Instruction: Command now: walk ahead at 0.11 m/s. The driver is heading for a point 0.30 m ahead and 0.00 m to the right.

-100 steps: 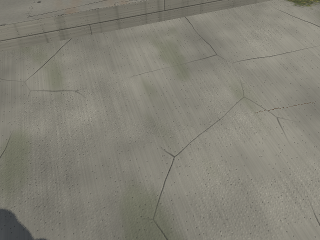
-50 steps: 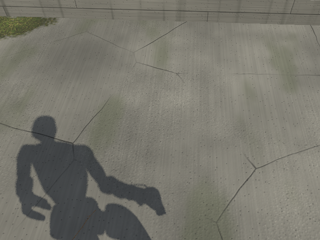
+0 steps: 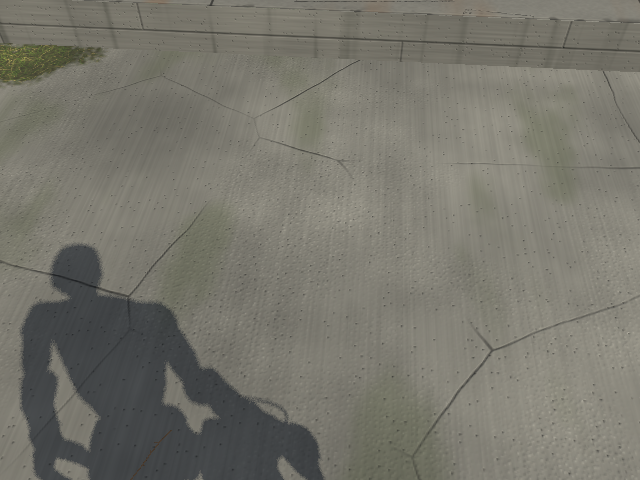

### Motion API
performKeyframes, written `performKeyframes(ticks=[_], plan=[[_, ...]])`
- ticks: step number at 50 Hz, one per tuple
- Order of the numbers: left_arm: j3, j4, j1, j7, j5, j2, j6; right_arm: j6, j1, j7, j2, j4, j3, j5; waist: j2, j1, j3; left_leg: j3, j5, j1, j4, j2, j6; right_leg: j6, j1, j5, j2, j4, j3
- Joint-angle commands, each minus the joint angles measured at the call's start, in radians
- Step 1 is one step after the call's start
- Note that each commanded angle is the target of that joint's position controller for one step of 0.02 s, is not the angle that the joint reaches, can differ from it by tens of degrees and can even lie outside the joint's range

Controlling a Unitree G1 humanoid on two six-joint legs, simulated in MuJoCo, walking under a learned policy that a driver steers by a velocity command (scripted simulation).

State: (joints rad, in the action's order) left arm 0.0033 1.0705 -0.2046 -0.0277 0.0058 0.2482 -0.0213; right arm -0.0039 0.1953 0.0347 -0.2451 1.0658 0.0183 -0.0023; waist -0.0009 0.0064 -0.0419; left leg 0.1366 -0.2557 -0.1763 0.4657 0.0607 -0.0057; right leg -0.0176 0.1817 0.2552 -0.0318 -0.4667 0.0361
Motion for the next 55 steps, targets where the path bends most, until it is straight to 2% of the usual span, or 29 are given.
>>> performKeyframes(ticks=[1,2,4,6,8,10,12,13,14,15,16,17,19,21,24,27,30,31,32,33,34,35,37,41,44,46,47,49,55], plan=[[0.028,-0.027,-0.030,-0.008,-0.010,0.139,-0.004,0.007,0.026,0.007,-0.109,-0.024,0.019,0.008,0.034,0.002,-0.017,-0.025,-0.244,-0.090,-0.031,0.004,-0.036,-0.048,0.032,0.330,0.044,0.116,0.068],[0.033,-0.031,-0.043,-0.011,-0.015,0.154,-0.006,0.014,0.013,0.006,-0.112,-0.035,0.019,0.010,0.055,0.010,-0.053,-0.037,-0.331,-0.151,0.004,0.009,-0.043,-0.083,0.051,0.459,0.079,0.149,0.128],[0.050,-0.020,-0.116,-0.010,-0.024,0.201,-0.023,0.046,-0.024,-0.004,-0.077,-0.064,0.011,0.016,0.148,0.035,-0.083,-0.095,-0.245,-0.264,0.166,0.008,-0.037,-0.181,0.001,0.591,0.241,0.272,0.362],[0.063,-0.031,-0.123,-0.009,-0.020,0.218,-0.036,0.073,-0.046,-0.016,-0.085,-0.079,0.014,0.023,0.143,0.033,-0.103,-0.099,-0.175,-0.304,0.313,-0.062,-0.035,-0.244,0.022,0.531,0.356,0.334,0.497],[0.063,-0.061,-0.082,-0.001,-0.024,0.204,-0.044,0.087,-0.022,-0.027,-0.084,-0.081,0.017,0.028,0.139,0.006,-0.094,-0.100,-0.233,-0.295,0.301,-0.097,-0.050,-0.222,0.025,0.436,0.344,0.326,0.441],[0.063,-0.092,-0.011,0.004,-0.044,0.200,-0.036,0.100,0.032,-0.033,-0.077,-0.058,0.021,0.031,0.128,-0.046,-0.074,-0.161,-0.106,-0.068,0.057,-0.071,-0.057,-0.154,0.125,0.311,0.240,0.280,0.259],[0.055,-0.107,-0.016,0.007,-0.038,0.174,-0.031,0.096,0.171,-0.032,-0.087,0.006,0.038,0.025,0.077,-0.088,-0.019,-0.172,0.027,0.176,-0.028,-0.029,-0.036,-0.116,0.232,0.202,0.147,0.137,0.144],[0.036,-0.124,0.003,0.014,-0.028,0.112,-0.038,0.093,0.272,-0.029,-0.124,0.024,0.050,0.024,-0.064,-0.123,0.015,0.032,-0.075,0.288,-0.120,-0.159,-0.074,-0.071,0.331,0.140,0.072,-0.097,0.049],[0.021,-0.164,0.001,0.019,-0.018,0.052,-0.060,0.092,0.378,-0.030,-0.241,0.031,0.073,0.026,-0.304,-0.135,0.057,0.409,-0.179,0.402,-0.253,-0.371,-0.201,-0.019,0.518,0.234,-0.026,-0.390,-0.059],[0.031,-0.178,0.019,0.020,-0.043,0.091,-0.074,0.104,0.370,-0.039,-0.221,0.041,0.063,0.009,-0.247,-0.117,0.007,0.589,-0.327,0.335,-0.304,-0.463,-0.294,-0.027,0.625,0.335,0.006,-0.592,0.013],[0.038,-0.182,0.028,0.024,-0.058,0.128,-0.083,0.117,0.269,-0.043,-0.158,0.001,0.045,0.005,-0.136,-0.075,-0.076,0.502,-0.244,0.284,-0.293,-0.436,-0.273,-0.043,0.677,0.260,0.063,-0.674,0.051],[0.043,-0.168,0.012,0.028,-0.051,0.134,-0.087,0.122,0.203,-0.045,-0.130,-0.026,0.035,0.003,-0.103,-0.046,-0.085,0.370,-0.047,0.257,-0.276,-0.384,-0.232,-0.046,0.665,0.173,0.092,-0.682,0.042],[0.057,-0.159,0.011,0.031,-0.020,0.147,-0.088,0.110,0.155,-0.046,-0.112,-0.051,0.023,0.003,-0.086,-0.022,-0.054,0.160,0.428,0.235,-0.246,-0.315,-0.172,-0.025,0.594,0.069,0.119,-0.607,0.006],[0.047,-0.167,0.028,0.039,-0.017,0.093,-0.080,0.089,0.190,-0.033,-0.103,-0.043,0.017,-0.005,-0.103,-0.024,-0.013,0.031,0.670,0.199,-0.228,-0.260,-0.156,0.006,0.505,0.002,0.100,-0.518,-0.048],[0.023,-0.213,0.142,0.038,-0.019,0.038,-0.066,0.068,0.187,-0.009,-0.132,-0.046,0.015,-0.010,-0.095,-0.038,-0.006,-0.077,0.749,0.086,-0.218,-0.200,-0.143,0.030,0.342,-0.118,0.057,-0.254,-0.101],[0.028,-0.221,0.156,0.035,-0.023,0.071,-0.053,0.063,0.207,-0.007,-0.158,-0.034,0.022,-0.002,-0.130,-0.036,0.023,-0.061,0.756,0.072,-0.194,-0.228,-0.146,0.018,0.218,-0.209,0.025,-0.149,-0.092],[0.051,-0.190,0.067,0.034,-0.009,0.125,-0.053,0.059,0.143,-0.007,-0.142,-0.043,0.024,0.017,-0.105,0.038,0.052,-0.045,0.763,0.116,-0.084,-0.233,-0.111,-0.038,0.097,-0.285,0.014,-0.018,-0.068],[0.064,-0.174,0.026,0.030,0.001,0.154,-0.056,0.059,0.165,-0.010,-0.140,-0.039,0.024,0.012,-0.071,0.055,0.081,-0.057,0.735,0.114,-0.008,-0.194,-0.084,-0.058,0.006,-0.424,0.024,0.040,-0.059],[0.077,-0.163,-0.044,0.024,0.010,0.207,-0.055,0.063,0.197,-0.011,-0.132,-0.046,0.022,-0.009,0.004,0.061,0.170,-0.087,0.515,0.035,0.124,-0.141,-0.045,-0.095,-0.177,-0.781,0.136,-0.015,0.050],[0.074,-0.149,-0.086,0.023,0.020,0.211,-0.042,0.063,0.353,-0.015,-0.023,-0.015,-0.007,-0.021,0.177,0.008,0.321,-0.112,0.034,-0.130,0.357,-0.060,0.009,-0.262,-0.411,-0.974,0.339,-0.061,0.252],[0.050,-0.142,-0.096,0.030,0.010,0.123,-0.032,0.051,0.314,-0.015,-0.036,-0.011,-0.005,-0.009,0.197,0.035,0.355,-0.072,-0.411,-0.142,0.525,-0.024,0.046,-0.328,-0.346,-0.880,0.403,0.034,0.386],[0.040,-0.150,-0.020,0.037,-0.005,0.113,-0.033,0.037,0.263,-0.014,-0.085,-0.026,0.012,0.013,0.141,0.012,0.251,-0.043,-0.450,-0.188,0.602,-0.055,0.052,-0.299,-0.212,-0.601,0.378,0.091,0.362],[0.033,-0.180,0.122,0.036,0.001,0.104,-0.035,0.005,0.175,0.006,-0.086,-0.040,0.021,0.018,0.080,-0.018,0.087,-0.067,-0.371,-0.221,0.576,-0.100,0.062,-0.228,0.007,-0.265,0.308,0.181,0.263],[0.038,-0.179,0.169,0.021,0.019,0.112,-0.022,-0.012,0.172,0.027,-0.050,-0.035,0.020,0.000,0.117,-0.052,0.072,-0.102,-0.234,-0.063,0.306,-0.113,0.067,-0.185,0.169,-0.076,0.223,0.232,0.150],[0.038,-0.169,0.167,0.010,-0.005,0.112,-0.012,-0.010,0.181,0.015,-0.041,-0.015,0.021,-0.009,0.094,-0.072,0.097,-0.143,0.048,0.082,0.069,-0.091,0.039,-0.155,0.214,0.094,0.191,0.213,0.107],[0.029,-0.141,0.108,0.015,-0.004,0.084,-0.010,-0.014,0.139,0.011,-0.082,-0.040,0.024,-0.029,0.040,-0.046,0.033,-0.081,0.074,0.082,-0.040,-0.144,-0.003,-0.067,0.259,0.270,0.142,0.199,0.079],[0.036,-0.142,0.083,0.015,0.004,0.093,-0.006,-0.014,0.111,0.014,-0.141,-0.043,0.036,-0.015,-0.039,0.001,-0.017,-0.073,-0.094,-0.041,-0.050,-0.148,-0.036,-0.033,0.220,0.250,0.087,0.190,0.025],[0.035,-0.136,0.091,0.007,0.007,0.084,-0.003,0.008,0.075,0.011,-0.100,-0.036,0.031,-0.009,-0.087,0.001,-0.042,-0.071,-0.201,-0.178,-0.107,-0.132,-0.032,-0.015,0.074,0.102,0.060,0.106,-0.011],[0.038,-0.098,0.046,0.004,-0.004,0.078,-0.008,0.043,0.095,0.004,-0.079,-0.021,0.030,0.000,-0.042,-0.007,0.050,-0.089,0.114,-0.057,-0.058,-0.123,-0.013,-0.041,0.017,-0.199,0.064,0.025,-0.024]])
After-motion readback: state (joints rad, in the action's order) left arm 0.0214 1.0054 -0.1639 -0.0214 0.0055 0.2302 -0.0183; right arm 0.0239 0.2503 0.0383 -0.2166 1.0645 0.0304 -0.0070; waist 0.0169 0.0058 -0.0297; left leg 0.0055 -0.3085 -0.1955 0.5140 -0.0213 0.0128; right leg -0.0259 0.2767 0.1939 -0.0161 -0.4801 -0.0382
